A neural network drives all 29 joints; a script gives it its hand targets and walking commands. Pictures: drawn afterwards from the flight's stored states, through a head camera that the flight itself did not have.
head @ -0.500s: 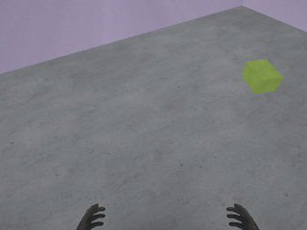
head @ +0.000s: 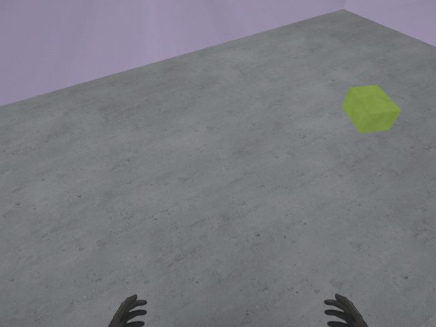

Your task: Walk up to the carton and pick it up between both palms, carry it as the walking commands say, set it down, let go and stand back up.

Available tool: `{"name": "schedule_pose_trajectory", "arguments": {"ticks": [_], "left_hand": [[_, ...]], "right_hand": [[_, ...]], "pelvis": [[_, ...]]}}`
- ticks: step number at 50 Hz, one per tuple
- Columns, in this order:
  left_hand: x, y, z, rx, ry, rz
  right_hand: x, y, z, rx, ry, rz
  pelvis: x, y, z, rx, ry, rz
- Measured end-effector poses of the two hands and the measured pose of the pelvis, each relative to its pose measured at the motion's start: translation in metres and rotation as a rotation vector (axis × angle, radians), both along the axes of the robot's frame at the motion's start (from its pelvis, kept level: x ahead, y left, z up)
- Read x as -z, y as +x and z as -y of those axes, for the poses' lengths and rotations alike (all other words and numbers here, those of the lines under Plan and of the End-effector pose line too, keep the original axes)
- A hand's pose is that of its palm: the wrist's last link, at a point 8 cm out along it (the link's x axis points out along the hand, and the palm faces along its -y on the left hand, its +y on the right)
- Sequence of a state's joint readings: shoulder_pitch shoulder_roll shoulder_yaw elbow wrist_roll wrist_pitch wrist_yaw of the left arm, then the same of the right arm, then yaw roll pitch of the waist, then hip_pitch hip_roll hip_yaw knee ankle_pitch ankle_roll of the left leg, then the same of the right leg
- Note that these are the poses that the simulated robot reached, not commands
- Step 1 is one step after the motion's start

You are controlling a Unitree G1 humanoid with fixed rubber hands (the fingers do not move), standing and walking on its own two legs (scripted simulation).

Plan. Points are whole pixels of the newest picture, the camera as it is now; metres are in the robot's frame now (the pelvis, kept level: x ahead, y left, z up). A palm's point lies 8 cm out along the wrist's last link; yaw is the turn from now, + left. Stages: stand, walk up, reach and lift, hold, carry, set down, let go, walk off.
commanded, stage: stand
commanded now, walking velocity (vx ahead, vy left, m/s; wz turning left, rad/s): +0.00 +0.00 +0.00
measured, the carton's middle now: (369, 108) +1.53 -0.99 -0.68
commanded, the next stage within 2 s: walk up in 1.88 s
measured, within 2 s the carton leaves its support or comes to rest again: neither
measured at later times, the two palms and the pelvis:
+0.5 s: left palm out of the picture +0.11 +0.23 -0.10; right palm out of the picture +0.11 -0.23 -0.10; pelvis +0.00 +0.00 +0.00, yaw +0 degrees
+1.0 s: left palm out of the picture +0.08 +0.23 -0.11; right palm out of the picture +0.08 -0.23 -0.11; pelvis +0.00 +0.00 +0.01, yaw +0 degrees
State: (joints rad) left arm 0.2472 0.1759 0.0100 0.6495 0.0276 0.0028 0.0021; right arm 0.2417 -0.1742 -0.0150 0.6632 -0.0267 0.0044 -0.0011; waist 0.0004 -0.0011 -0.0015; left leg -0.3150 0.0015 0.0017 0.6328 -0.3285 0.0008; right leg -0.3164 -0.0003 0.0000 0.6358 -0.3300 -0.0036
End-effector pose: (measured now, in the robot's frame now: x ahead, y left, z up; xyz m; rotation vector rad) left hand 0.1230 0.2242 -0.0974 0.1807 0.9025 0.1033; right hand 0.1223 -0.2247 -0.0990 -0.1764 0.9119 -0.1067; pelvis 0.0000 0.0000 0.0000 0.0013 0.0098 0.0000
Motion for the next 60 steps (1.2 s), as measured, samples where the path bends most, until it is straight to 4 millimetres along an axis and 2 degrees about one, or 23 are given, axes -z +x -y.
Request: {"name": "schedule_pose_trajectory", "arguments": {"ticks": [36,60], "left_hand": [[0.007,-0.025,-0.005,-0.043,0.005,-0.084],[0.017,-0.061,-0.009,-0.090,0.009,-0.214]], "right_hand": [[0.007,-0.024,0.005,0.044,-0.003,-0.082],[0.017,-0.061,0.009,0.089,-0.008,-0.212]], "pelvis": [[-0.004,0.000,0.000,0.002,0.001,0.008],[-0.010,0.000,0.000,0.001,0.000,0.021]]}}
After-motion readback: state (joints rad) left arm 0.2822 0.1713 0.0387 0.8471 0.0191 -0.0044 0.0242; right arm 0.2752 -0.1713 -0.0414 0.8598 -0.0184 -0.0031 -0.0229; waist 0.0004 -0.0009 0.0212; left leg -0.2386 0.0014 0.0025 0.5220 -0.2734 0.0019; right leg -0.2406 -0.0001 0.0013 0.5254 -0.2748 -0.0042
